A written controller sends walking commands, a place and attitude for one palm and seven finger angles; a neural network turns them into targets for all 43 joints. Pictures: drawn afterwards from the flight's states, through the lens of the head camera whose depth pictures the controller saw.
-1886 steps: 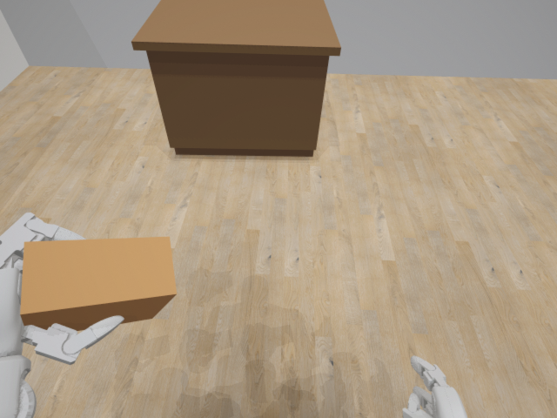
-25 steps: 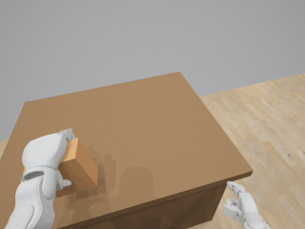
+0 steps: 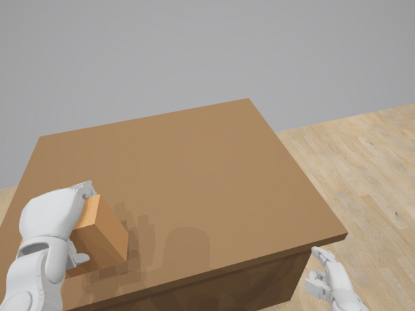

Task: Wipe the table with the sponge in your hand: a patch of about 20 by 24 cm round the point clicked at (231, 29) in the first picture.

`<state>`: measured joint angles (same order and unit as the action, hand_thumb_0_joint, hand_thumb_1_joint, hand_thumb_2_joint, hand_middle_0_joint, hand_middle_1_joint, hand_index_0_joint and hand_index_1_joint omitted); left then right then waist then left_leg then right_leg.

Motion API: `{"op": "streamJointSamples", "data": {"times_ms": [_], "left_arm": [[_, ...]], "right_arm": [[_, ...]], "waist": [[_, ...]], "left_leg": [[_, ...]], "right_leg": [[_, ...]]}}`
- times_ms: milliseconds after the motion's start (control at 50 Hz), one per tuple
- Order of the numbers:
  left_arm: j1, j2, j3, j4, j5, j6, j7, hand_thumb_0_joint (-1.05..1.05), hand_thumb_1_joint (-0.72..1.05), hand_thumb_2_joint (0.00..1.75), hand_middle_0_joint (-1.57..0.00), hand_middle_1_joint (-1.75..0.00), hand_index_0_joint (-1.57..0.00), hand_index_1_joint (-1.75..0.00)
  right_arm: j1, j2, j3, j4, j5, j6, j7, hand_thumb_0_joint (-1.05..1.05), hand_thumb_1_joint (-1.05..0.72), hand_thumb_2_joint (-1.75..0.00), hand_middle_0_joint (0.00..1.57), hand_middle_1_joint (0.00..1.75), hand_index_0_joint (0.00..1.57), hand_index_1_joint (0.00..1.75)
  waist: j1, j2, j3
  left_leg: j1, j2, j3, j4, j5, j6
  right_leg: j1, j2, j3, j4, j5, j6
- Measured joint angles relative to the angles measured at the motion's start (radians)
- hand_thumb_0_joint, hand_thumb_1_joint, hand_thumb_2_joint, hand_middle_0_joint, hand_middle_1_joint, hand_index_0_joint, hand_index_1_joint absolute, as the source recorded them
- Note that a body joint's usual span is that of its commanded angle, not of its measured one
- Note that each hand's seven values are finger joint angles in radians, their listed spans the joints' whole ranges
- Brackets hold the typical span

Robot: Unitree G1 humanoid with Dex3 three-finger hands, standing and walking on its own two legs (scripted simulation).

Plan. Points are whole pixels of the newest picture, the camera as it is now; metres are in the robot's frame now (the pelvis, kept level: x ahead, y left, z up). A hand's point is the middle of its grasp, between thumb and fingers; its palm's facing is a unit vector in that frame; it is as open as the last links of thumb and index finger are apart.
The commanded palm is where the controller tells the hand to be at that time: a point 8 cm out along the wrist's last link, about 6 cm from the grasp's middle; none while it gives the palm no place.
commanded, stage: bring the sponge back beside the body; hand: left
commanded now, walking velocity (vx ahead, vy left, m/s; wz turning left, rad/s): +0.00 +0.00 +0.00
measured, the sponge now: (88, 244) +0.19 +0.28 +0.05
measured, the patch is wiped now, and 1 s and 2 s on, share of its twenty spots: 1.00 1.00 1.00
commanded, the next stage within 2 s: step back with the hand held close in 0.52 s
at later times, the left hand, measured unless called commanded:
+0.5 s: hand (68, 233) +0.18 +0.29 +0.11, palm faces +0.08 -0.12 -0.99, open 10.7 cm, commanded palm +0.15 +0.28 +0.18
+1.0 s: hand (76, 209) +0.20 +0.26 +0.15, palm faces +0.32 -0.85 -0.42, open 10.7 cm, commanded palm +0.15 +0.30 +0.17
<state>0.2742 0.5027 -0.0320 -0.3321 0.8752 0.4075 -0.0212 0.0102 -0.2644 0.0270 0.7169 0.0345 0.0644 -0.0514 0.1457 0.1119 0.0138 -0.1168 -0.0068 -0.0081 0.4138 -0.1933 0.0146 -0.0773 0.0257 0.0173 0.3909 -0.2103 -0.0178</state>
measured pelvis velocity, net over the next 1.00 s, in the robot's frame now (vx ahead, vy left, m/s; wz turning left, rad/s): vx -0.01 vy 0.02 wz -0.01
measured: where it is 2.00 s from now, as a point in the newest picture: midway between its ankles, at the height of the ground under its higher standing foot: outside the picture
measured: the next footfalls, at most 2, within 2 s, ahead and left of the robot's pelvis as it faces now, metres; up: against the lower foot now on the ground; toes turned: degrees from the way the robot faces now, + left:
none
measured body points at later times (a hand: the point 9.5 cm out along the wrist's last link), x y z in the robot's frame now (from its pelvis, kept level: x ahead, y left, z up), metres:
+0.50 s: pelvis -0.01 +0.00 +0.00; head -0.04 -0.04 +0.45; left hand +0.17 +0.29 +0.16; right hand +0.25 -0.20 -0.08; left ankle +0.03 +0.11 -0.74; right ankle +0.01 -0.11 -0.74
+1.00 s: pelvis -0.01 +0.02 -0.01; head -0.01 +0.03 +0.44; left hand +0.18 +0.30 +0.18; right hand +0.13 -0.24 -0.09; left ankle +0.03 +0.11 -0.74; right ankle +0.01 -0.11 -0.74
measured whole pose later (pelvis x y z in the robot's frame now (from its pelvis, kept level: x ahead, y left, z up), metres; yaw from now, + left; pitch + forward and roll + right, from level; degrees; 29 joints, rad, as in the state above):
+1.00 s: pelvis -0.01 +0.02 -0.01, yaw -1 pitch +1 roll -2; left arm 0.50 0.43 0.35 -0.54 -0.07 -0.09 0.09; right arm 0.26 -0.25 0.01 0.58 0.02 -0.01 -0.09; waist 0.00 0.00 -0.04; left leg -0.37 -0.02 -0.02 0.61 -0.26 0.04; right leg -0.32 0.03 0.02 0.54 -0.25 0.02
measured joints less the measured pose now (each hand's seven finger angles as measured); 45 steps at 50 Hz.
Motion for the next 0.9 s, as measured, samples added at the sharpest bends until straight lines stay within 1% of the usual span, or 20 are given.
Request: {"op": "streamJointSamples", "data": {"times_ms": [320, 500, 620, 660, 680, 700, 720, 740, 760, 780, 800, 820, 860, 900], "left_arm": [[0.022, 0.01, 0.012, -0.022, -0.001, -0.01, -0.001, -0.01, -0.55, 1.03, -0.66, -1.3, -0.7, -1.29], [0.021, 0.006, 0.012, -0.014, -0.005, -0.008, -0.004, -0.01, -0.55, 1.03, -0.66, -1.3, -0.7, -1.29], [0.024, 0.007, 0.012, -0.018, -0.003, -0.014, -0.002, -0.01, -0.55, 1.03, -0.66, -1.3, -0.7, -1.29], [0.02, 0.006, 0.01, -0.011, 0.004, -0.016, 0.004, -0.01, -0.55, 1.03, -0.66, -1.3, -0.7, -1.29], [0.02, -0.01, 0.061, -0.017, -0.181, -0.052, 0.013, -0.01, -0.55, 1.03, -0.66, -1.3, -0.7, -1.29], [0.024, -0.027, 0.124, -0.024, -0.391, -0.113, 0.018, -0.01, -0.55, 1.03, -0.66, -1.3, -0.7, -1.29], [0.034, -0.04, 0.175, -0.027, -0.552, -0.18, 0.026, -0.01, -0.55, 1.03, -0.66, -1.3, -0.7, -1.29], [0.05, -0.051, 0.213, -0.04, -0.67, -0.235, 0.037, -0.01, -0.55, 1.03, -0.66, -1.3, -0.7, -1.29], [0.067, -0.062, 0.241, -0.064, -0.754, -0.28, 0.048, -0.01, -0.55, 1.03, -0.66, -1.3, -0.7, -1.29], [0.085, -0.073, 0.262, -0.095, -0.814, -0.318, 0.06, -0.01, -0.55, 1.03, -0.66, -1.3, -0.7, -1.29], [0.102, -0.082, 0.278, -0.126, -0.857, -0.351, 0.071, -0.01, -0.55, 1.03, -0.66, -1.3, -0.7, -1.29], [0.12, -0.091, 0.29, -0.154, -0.888, -0.383, 0.08, -0.01, -0.55, 1.03, -0.66, -1.3, -0.7, -1.29], [0.157, -0.104, 0.309, -0.198, -0.924, -0.431, 0.093, -0.01, -0.55, 1.03, -0.66, -1.3, -0.7, -1.29], [0.188, -0.104, 0.329, -0.224, -0.939, -0.464, 0.101, -0.01, -0.55, 1.03, -0.66, -1.3, -0.7, -1.29]], "right_arm": [[0.0, 0.002, 0.001, -0.004, -0.002, -0.009, -0.005, 0.02, -0.9, -0.9, 0.2, 0.3, 0.17, 0.28], [-0.003, 0.005, 0.006, -0.007, -0.004, -0.015, -0.001, 0.02, -0.9, -0.9, 0.2, 0.3, 0.17, 0.28], [-0.003, 0.005, 0.006, -0.009, -0.006, -0.017, -0.001, 0.02, -0.9, -0.9, 0.2, 0.3, 0.18, 0.29], [-0.003, 0.004, 0.006, -0.007, -0.005, -0.019, -0.003, 0.02, -0.9, -0.9, 0.2, 0.3, 0.18, 0.29], [0.009, 0.005, 0.004, -0.043, -0.002, -0.009, -0.005, 0.02, -0.9, -0.9, 0.2, 0.3, 0.18, 0.29], [0.026, 0.007, 0.008, -0.087, -0.004, -0.012, -0.011, 0.02, -0.9, -0.9, 0.2, 0.3, 0.18, 0.29], [0.045, 0.013, 0.016, -0.122, -0.009, -0.025, -0.017, 0.02, -0.9, -0.9, 0.2, 0.3, 0.18, 0.29], [0.064, 0.021, 0.023, -0.15, -0.01, -0.04, -0.02, 0.02, -0.9, -0.9, 0.2, 0.3, 0.18, 0.29], [0.083, 0.028, 0.03, -0.173, -0.012, -0.052, -0.022, 0.02, -0.9, -0.9, 0.2, 0.3, 0.19, 0.29], [0.102, 0.033, 0.034, -0.189, -0.014, -0.062, -0.024, 0.02, -0.9, -0.9, 0.2, 0.3, 0.19, 0.29], [0.118, 0.038, 0.037, -0.196, -0.017, -0.07, -0.027, 0.02, -0.9, -0.9, 0.2, 0.3, 0.19, 0.29], [0.135, 0.04, 0.036, -0.198, -0.019, -0.075, -0.029, 0.02, -0.9, -0.9, 0.2, 0.3, 0.19, 0.29], [0.169, 0.037, 0.027, -0.192, -0.022, -0.079, -0.032, 0.01, -0.9, -0.9, 0.2, 0.3, 0.2, 0.29], [0.198, 0.03, 0.012, -0.178, -0.021, -0.078, -0.035, 0.01, -0.9, -0.9, 0.2, 0.3, 0.2, 0.29]], "waist": [[0.005, 0.001, 0.003], [0.001, -0.001, 0.003], [0.003, -0.002, 0.004], [0.002, -0.002, 0.004], [0.0, 0.0, 0.003], [-0.004, -0.004, 0.002], [-0.013, -0.013, -0.001], [-0.025, -0.027, -0.005], [-0.038, -0.042, -0.009], [-0.051, -0.055, -0.012], [-0.063, -0.071, -0.011], [-0.076, -0.085, -0.014], [-0.101, -0.101, -0.028], [-0.121, -0.108, -0.04]], "left_leg": [[0.0, -0.001, 0.0, 0.004, 0.005, 0.001], [-0.001, 0.002, 0.0, 0.005, 0.007, -0.001], [-0.001, 0.003, 0.002, 0.008, 0.006, 0.0], [-0.002, 0.002, 0.0, 0.009, 0.006, 0.0], [-0.017, 0.004, -0.002, 0.02, 0.002, 0.003], [-0.041, 0.005, -0.007, 0.039, -0.01, 0.008], [-0.07, 0.004, -0.015, 0.061, -0.025, 0.013], [-0.098, 0.004, -0.024, 0.08, -0.039, 0.016], [-0.124, 0.006, -0.03, 0.095, -0.038, 0.017], [-0.144, 0.01, -0.034, 0.107, -0.022, 0.013], [-0.16, 0.011, -0.033, 0.122, -0.023, 0.006], [-0.174, 0.009, -0.031, 0.134, -0.033, 0.001], [-0.2, 0.005, -0.027, 0.157, -0.05, 0.002], [-0.223, -0.001, -0.023, 0.173, -0.059, 0.009]], "right_leg": [[0.0, 0.0, 0.001, 0.005, 0.004, 0.0], [-0.001, 0.003, 0.002, 0.003, 0.008, 0.0], [0.0, 0.004, 0.004, 0.003, 0.01, 0.0], [0.0, 0.003, 0.003, 0.003, 0.01, 0.0], [-0.01, 0.005, 0.001, 0.005, 0.011, 0.002], [-0.028, 0.009, -0.001, 0.01, 0.012, 0.003], [-0.05, 0.012, -0.003, 0.016, 0.012, 0.003], [-0.073, 0.016, -0.006, 0.023, 0.012, 0.003], [-0.095, 0.021, -0.008, 0.033, 0.01, 0.003], [-0.116, 0.026, -0.01, 0.047, 0.006, 0.003], [-0.133, 0.027, -0.009, 0.063, -0.001, 0.003], [-0.148, 0.025, -0.007, 0.078, -0.008, 0.005], [-0.176, 0.021, -0.004, 0.102, -0.021, 0.012], [-0.199, 0.015, 0.0, 0.12, -0.029, 0.019]]}}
